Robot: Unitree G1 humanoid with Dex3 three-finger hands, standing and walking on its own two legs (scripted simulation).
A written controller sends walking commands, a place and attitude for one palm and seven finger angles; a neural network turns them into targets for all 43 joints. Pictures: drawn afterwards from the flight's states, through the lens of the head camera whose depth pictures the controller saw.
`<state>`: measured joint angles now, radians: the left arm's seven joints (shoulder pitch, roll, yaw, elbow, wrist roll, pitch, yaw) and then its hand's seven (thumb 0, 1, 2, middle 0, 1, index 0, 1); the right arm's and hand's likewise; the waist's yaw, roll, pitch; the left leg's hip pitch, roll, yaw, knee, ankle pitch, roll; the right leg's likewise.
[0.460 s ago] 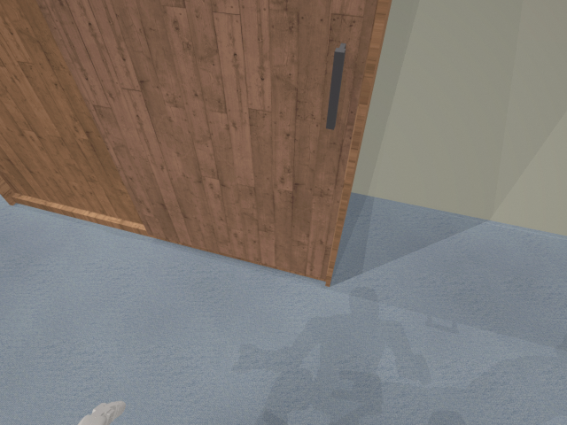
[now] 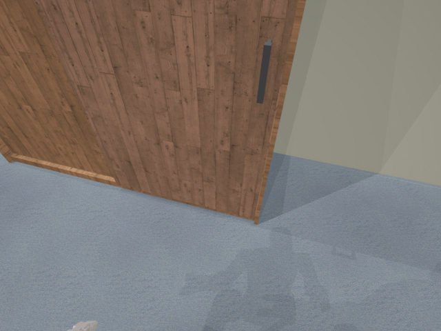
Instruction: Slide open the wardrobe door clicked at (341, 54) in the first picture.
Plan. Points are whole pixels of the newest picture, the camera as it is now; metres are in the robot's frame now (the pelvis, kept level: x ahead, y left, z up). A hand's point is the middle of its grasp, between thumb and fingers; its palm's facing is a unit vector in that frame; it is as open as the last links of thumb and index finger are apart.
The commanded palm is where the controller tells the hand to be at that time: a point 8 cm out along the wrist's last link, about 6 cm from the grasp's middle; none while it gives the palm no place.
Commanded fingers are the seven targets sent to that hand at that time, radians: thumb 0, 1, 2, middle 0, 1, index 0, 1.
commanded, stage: stand and wait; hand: right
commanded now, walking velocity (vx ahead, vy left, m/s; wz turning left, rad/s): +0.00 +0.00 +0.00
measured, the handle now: (264, 72) +0.76 -0.08 +0.09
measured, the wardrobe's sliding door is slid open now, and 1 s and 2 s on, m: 0.00 0.00 0.00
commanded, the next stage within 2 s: look at it before walking up in 0.68 s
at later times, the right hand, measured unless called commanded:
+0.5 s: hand out of the picture +0.06 -0.23 -0.15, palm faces -0.03 +0.94 -0.33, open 7.4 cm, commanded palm none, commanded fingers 0.00 -0.90 -0.90 0.20 0.30 0.20 0.30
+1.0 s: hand out of the picture +0.07 -0.23 -0.16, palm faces -0.03 +0.95 -0.32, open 7.4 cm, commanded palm none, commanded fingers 0.00 -0.90 -0.90 0.20 0.30 0.20 0.30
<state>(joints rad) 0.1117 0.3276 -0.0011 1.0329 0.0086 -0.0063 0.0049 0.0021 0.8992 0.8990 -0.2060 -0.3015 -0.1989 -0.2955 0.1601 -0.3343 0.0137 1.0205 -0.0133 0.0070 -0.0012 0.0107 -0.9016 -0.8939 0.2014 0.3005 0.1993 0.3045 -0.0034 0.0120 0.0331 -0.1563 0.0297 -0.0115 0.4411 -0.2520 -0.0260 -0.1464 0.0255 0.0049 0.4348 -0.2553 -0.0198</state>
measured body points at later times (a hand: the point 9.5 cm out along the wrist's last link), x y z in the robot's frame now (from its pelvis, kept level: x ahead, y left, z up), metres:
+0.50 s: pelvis -0.02 +0.01 +0.00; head -0.01 +0.02 +0.45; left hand +0.05 +0.31 -0.13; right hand +0.06 -0.28 -0.13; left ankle -0.01 +0.14 -0.74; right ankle -0.01 -0.11 -0.74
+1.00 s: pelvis -0.01 +0.01 +0.00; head +0.01 +0.01 +0.45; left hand +0.07 +0.31 -0.13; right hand +0.07 -0.28 -0.13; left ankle -0.01 +0.14 -0.74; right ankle -0.01 -0.11 -0.74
